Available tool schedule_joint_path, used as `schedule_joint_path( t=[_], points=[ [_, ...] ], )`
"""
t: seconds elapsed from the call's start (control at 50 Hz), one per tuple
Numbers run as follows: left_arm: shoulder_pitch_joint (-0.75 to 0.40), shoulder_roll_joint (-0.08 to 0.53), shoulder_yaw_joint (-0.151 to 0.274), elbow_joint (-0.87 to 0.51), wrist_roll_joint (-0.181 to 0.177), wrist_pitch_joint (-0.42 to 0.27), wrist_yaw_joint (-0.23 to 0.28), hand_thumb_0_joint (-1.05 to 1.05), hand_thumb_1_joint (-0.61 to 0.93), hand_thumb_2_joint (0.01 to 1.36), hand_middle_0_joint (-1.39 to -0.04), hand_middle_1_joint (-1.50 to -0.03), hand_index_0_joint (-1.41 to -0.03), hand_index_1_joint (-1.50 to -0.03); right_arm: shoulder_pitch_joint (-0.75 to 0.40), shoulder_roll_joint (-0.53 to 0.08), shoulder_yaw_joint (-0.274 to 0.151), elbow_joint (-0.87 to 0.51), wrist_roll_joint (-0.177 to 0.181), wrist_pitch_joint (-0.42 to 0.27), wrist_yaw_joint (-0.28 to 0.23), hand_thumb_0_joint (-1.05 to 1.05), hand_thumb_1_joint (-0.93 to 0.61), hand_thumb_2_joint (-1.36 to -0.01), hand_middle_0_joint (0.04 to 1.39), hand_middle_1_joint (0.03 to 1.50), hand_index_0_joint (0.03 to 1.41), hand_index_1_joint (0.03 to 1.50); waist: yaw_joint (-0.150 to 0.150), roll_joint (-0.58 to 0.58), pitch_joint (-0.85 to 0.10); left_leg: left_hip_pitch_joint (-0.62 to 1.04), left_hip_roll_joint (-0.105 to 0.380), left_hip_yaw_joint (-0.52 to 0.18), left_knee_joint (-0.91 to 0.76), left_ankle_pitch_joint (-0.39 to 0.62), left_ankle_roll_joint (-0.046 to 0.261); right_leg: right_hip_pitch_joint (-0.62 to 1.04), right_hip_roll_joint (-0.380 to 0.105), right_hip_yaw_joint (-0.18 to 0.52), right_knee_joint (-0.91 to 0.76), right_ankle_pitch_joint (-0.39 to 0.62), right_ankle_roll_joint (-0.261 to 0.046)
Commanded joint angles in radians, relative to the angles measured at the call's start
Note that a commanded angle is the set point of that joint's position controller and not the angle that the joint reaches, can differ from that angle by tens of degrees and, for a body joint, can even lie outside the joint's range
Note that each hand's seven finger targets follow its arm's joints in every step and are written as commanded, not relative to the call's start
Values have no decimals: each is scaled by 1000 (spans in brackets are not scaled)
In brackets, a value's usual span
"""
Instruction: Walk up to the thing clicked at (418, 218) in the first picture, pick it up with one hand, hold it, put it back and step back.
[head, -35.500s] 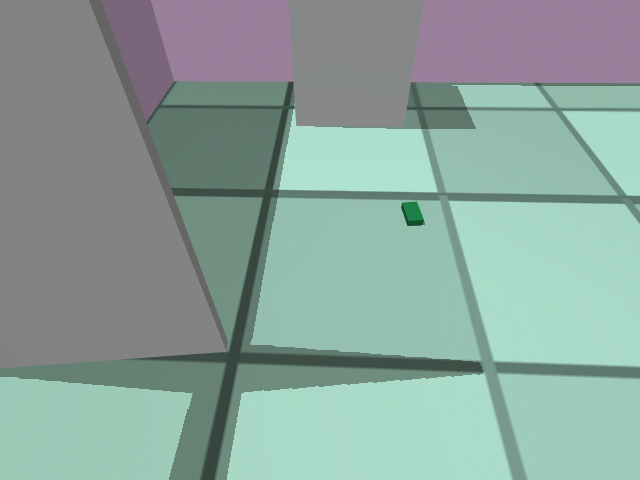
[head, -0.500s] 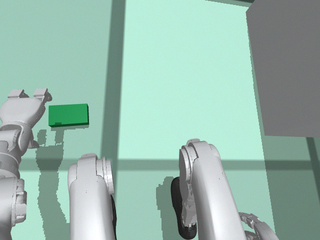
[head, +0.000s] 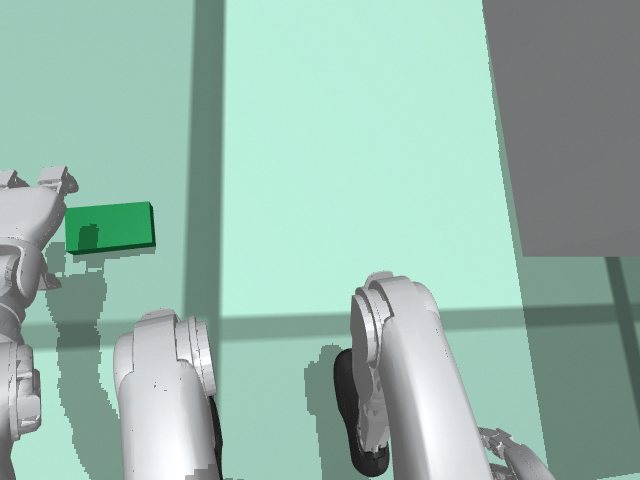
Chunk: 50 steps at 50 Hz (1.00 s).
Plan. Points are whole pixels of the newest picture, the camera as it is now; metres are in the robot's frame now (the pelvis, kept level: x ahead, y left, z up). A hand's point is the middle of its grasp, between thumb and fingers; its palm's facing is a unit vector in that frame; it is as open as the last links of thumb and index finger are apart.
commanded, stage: rise first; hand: left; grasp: from above
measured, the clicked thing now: (112, 228) +0.48 +0.26 -0.31
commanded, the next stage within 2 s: approach in 1.74 s
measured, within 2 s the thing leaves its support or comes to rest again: neither
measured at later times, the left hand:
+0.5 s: hand (49, 242) +0.43 +0.30 -0.19, palm faces -0.46 -0.06 -0.89, open 13.8 cm
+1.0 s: hand (48, 240) +0.43 +0.30 -0.19, palm faces -0.47 -0.05 -0.88, open 13.4 cm
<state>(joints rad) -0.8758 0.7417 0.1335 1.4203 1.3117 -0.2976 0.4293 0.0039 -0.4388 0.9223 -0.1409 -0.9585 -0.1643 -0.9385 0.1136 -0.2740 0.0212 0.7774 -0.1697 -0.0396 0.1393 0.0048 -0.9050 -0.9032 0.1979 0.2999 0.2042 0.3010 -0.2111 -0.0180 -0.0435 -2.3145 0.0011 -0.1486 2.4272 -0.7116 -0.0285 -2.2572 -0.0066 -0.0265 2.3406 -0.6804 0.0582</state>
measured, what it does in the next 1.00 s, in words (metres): stands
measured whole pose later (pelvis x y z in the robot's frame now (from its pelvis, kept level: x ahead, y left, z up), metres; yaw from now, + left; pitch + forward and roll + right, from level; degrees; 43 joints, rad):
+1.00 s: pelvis +0.00 +0.00 -0.01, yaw -1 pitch +33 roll -9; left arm -0.89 0.78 0.12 1.45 1.31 -0.29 0.43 0.00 -0.41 0.92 -0.20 -0.90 -0.20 -0.90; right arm 0.13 -0.28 0.07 0.76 -0.18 -0.06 0.16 0.00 -0.90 -0.90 0.20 0.30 0.20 0.30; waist -0.24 -0.02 -0.03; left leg -2.33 0.00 -0.16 2.46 -0.71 -0.02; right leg -2.26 0.00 -0.04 2.35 -0.67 0.07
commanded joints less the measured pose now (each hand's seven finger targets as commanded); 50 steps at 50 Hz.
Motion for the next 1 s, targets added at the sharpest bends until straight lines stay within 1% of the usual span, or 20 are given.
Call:
schedule_joint_path(
  t=[0.0, 0.04, 0.08, 0.2, 0.22, 0.26, 0.3, 0.36, 0.4, 0.42, 0.58, 0.62, 0.64, 0.68, 0.76, 0.78, 0.82, 0.9, 0.96, 0.98],
  points=[
    [-241, 267, 42, -125, -29, 0, 35, 0, -451, 923, -128, -956, -147, -936, 207, -243, -76, -16, -1, -4, -8, 0, -902, -901, 200, 300, 200, 300, 10, 245, -670, 502, -22, 124, -246, 204, 60, 333, 24, -115, -226, 211, -84],
    [-239, 253, 25, -132, -24, -3, 30, 0, -478, 948, -115, -961, -129, -947, 213, -244, -72, -15, -3, -2, -4, 0, -902, -901, 200, 300, 200, 300, 1, 260, -681, 526, -21, 119, -243, 237, 56, 338, 26, -119, -216, 240, -85],
    [-262, 270, 33, -159, -24, -7, 33, 0, -482, 955, -105, -964, -119, -949, 215, -247, -72, -14, -2, 0, -4, 0, -900, -900, 200, 300, 200, 300, 0, 274, -697, 538, -20, 118, -236, 255, 55, 345, 26, -118, -212, 257, -84],
    [-277, 275, 27, -123, -12, -18, 43, 0, -480, 955, -127, -943, -131, -939, 202, -245, -64, -15, -7, 4, -3, 0, -901, -902, 200, 300, 200, 300, -7, 259, -659, 492, -20, 117, -227, 210, 58, 327, 31, -118, -217, 222, -85],
    [-276, 277, 34, -118, -11, -18, 48, 0, -535, 1031, -154, -894, -113, -937, 208, -249, -65, -13, -8, 3, -2, 0, -902, -899, 200, 300, 200, 300, -7, 270, -655, 492, -21, 117, -232, 203, 57, 320, 30, -120, -217, 212, -86],
    [-283, 263, 25, -108, -10, -17, 58, 0, -487, 974, -139, -930, -130, -939, 200, -254, -61, -15, -10, 2, -2, 0, -900, -901, 200, 300, 200, 300, -8, 301, -648, 519, -19, 110, -247, 199, 51, 285, 31, -132, -206, 200, -85],
    [-311, 246, -1, -100, 2, -19, 60, 0, -484, 970, -127, -942, -125, -944, 197, -255, -60, -14, -10, -1, -2, 0, -899, -900, 200, 300, 200, 300, -33, 300, -639, 522, -16, 102, -243, 186, 51, 265, 32, -139, -202, 192, -86],
    [-308, 274, 15, -85, 9, -10, 68, 0, -472, 963, -140, -928, -136, -932, 198, -259, -55, -16, -10, -5, -1, 0, -899, -899, 200, 300, 200, 300, -26, 301, -643, 522, -18, 104, -236, 197, 52, 273, 31, -138, -198, 202, -84],
    [-316, 255, 1, -64, 5, -6, 71, 0, -486, 975, -134, -936, -127, -943, 199, -257, -49, -15, -15, -12, 1, 0, -900, -900, 200, 300, 200, 300, -44, 302, -615, 508, -17, 103, -233, 183, 54, 261, 31, -140, -198, 196, -82],
    [-326, 273, 13, -67, 6, -7, 76, 0, -481, 970, -137, -936, -132, -942, 200, -264, -45, -16, -17, -13, 2, 0, -901, -901, 200, 300, 200, 300, -45, 302, -615, 502, -17, 100, -236, 178, 55, 263, 30, -143, -198, 192, -80],
    [-306, 298, 24, -31, 13, 6, 82, 0, -475, 962, -144, -942, -139, -947, 198, -265, -29, -20, -23, -25, 7, 0, -903, -901, 200, 300, 200, 300, -41, 313, -620, 503, -20, 101, -229, 180, 54, 266, 34, -145, -187, 197, -81],
    [-322, 335, 47, -82, 10, 4, 83, 0, -463, 953, -145, -936, -143, -938, 200, -271, -30, -28, -23, -25, 8, 0, -901, -900, 200, 300, 200, 300, -34, 341, -648, 510, -19, 100, -235, 176, 54, 278, 34, -145, -188, 193, -81],
    [-288, 335, 47, -42, 12, 11, 80, 0, -469, 956, -150, -931, -144, -937, 199, -270, -29, -27, -22, -27, 9, 0, -903, -901, 200, 300, 200, 300, -34, 331, -624, 495, -20, 105, -230, 171, 55, 275, 33, -143, -187, 191, -82],
    [-284, 313, 40, -74, 3, 10, 77, 0, -454, 942, -164, -920, -159, -926, 196, -268, -30, -25, -20, -25, 9, 0, -903, -901, 200, 300, 200, 300, -25, 357, -650, 522, -19, 101, -247, 180, 49, 269, 33, -147, -183, 193, -83],
    [-287, 287, 15, -86, -1, 14, 60, 0, -442, 932, -166, -921, -165, -922, 208, -266, -37, -23, -19, -25, 12, 0, -903, -900, 200, 300, 200, 300, -44, 350, -633, 518, -18, 99, -243, 187, 49, 264, 33, -147, -186, 204, -83],
    [-289, 288, 14, -104, -11, 13, 58, 0, -433, 924, -166, -923, -170, -919, 203, -268, -39, -26, -16, -25, 12, 0, -902, -900, 200, 300, 200, 300, -35, 341, -644, 512, -18, 101, -239, 192, 51, 274, 34, -142, -194, 212, -84],
    [-275, 276, 10, -101, -13, 15, 50, 0, -417, 913, -186, -907, -187, -906, 223, -267, -39, -22, -13, -23, 11, 0, -903, -900, 200, 300, 200, 300, -42, 314, -651, 510, -20, 103, -226, 214, 53, 301, 33, -137, -197, 237, -83],
    [-252, 283, 16, -95, -21, 10, 38, 0, -408, 909, -204, -883, -199, -888, 224, -263, -42, -22, -7, -23, 12, 0, -902, -900, 200, 300, 200, 300, -28, 294, -644, 488, -20, 107, -228, 207, 54, 322, 33, -134, -208, 231, -83],
    [-299, 284, 15, -101, -21, 2, 32, 0, -404, 907, -206, -873, -201, -878, 231, -266, -38, -20, -11, -23, 13, 0, -902, -899, 200, 300, 200, 300, -49, 273, -630, 489, -18, 100, -219, 220, 56, 312, 33, -138, -204, 243, -81],
    [-296, 297, 19, -105, -19, 0, 34, 0, -408, 910, -209, -872, -202, -879, 226, -267, -37, -22, -7, -23, 12, 0, -903, -901, 200, 300, 200, 300, -35, 294, -636, 498, -19, 103, -222, 219, 54, 309, 31, -135, -204, 238, -83]
  ],
)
